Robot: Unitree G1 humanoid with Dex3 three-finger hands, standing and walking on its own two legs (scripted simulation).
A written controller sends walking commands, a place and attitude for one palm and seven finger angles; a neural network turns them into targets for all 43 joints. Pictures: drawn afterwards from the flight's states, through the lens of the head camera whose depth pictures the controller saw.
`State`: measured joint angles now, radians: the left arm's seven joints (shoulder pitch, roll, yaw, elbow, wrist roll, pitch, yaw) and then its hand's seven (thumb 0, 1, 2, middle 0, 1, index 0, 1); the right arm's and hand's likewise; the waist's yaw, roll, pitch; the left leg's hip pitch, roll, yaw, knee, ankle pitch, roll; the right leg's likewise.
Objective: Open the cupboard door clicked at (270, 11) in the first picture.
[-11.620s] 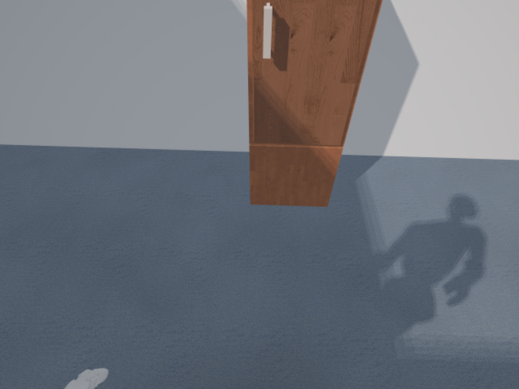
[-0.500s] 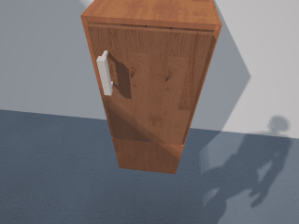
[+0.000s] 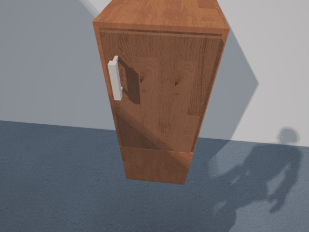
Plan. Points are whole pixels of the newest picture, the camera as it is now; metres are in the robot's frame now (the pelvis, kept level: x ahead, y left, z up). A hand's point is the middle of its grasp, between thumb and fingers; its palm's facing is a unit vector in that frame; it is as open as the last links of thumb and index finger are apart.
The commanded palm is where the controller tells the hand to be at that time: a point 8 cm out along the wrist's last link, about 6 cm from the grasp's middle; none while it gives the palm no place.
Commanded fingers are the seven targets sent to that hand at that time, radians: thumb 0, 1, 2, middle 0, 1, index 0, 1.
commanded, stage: look again from close up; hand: left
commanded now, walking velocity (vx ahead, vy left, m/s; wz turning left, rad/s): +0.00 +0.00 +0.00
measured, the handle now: (117, 78) +0.57 +0.15 +0.11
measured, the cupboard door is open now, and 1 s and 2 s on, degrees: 0 0 0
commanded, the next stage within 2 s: shuffle to correct the standing spot in 0.32 s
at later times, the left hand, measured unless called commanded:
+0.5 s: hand out of the picture +0.03 +0.26 -0.15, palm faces +0.00 -0.95 -0.32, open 7.4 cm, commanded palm none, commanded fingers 0.00 0.90 0.90 -0.20 -0.30 -0.20 -0.30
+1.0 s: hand out of the picture +0.05 +0.17 -0.16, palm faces -0.01 -0.96 -0.29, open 7.3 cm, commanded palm none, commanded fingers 0.00 0.90 0.90 -0.20 -0.30 -0.20 -0.30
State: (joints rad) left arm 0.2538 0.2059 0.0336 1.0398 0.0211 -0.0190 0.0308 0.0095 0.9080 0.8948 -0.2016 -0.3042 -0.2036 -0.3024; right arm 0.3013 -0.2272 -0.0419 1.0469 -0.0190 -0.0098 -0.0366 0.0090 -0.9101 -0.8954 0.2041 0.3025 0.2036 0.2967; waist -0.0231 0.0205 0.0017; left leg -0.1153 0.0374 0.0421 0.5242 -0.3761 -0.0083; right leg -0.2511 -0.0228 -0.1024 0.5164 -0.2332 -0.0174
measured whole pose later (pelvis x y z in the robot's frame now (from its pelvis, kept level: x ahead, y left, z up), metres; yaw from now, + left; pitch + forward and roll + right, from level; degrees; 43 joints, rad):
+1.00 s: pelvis +0.01 -0.02 +0.00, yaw -1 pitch +0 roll +2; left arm 0.22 0.15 0.01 1.07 0.01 -0.01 0.04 0.02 0.92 0.89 -0.20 -0.30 -0.21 -0.30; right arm 0.31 -0.16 0.00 1.02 -0.01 0.02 -0.03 0.02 -0.92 -0.90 0.20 0.30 0.20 0.30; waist -0.01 0.07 0.06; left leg -0.13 0.03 0.07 0.49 -0.36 -0.03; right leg -0.33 -0.03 -0.07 0.59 -0.27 -0.04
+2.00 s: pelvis +0.00 -0.02 +0.01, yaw -2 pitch -1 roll +1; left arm 0.21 0.17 0.01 1.12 0.02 -0.02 0.02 0.01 0.91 0.90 -0.20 -0.30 -0.20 -0.30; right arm 0.28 -0.17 0.00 1.11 -0.02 -0.02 -0.03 0.01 -0.91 -0.90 0.20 0.30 0.20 0.30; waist 0.00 0.01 0.06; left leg -0.08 0.04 0.08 0.40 -0.31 -0.03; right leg -0.26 -0.01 -0.07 0.48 -0.20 -0.04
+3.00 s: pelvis -0.04 +0.03 -0.05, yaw +0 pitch +8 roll -2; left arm 0.27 0.30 0.24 0.00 -0.30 -0.18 -0.38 0.01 0.19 0.59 -0.25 -0.76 -0.25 -0.76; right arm 0.29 -0.18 0.09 0.54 0.03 -0.23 -0.04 0.02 -0.90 -0.89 0.21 0.30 0.21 0.30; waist -0.03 0.02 -0.07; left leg -0.57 0.01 0.05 0.95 -0.52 0.04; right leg -0.68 -0.07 -0.08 0.87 -0.32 0.02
